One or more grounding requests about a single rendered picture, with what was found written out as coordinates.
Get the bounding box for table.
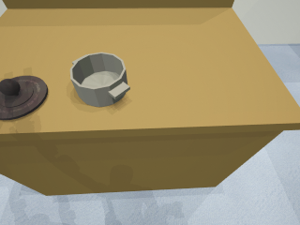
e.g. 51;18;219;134
0;0;300;196

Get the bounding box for pot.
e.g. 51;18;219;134
70;52;130;107

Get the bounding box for knob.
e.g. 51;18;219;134
0;79;21;96

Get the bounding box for lid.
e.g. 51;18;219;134
0;75;48;121

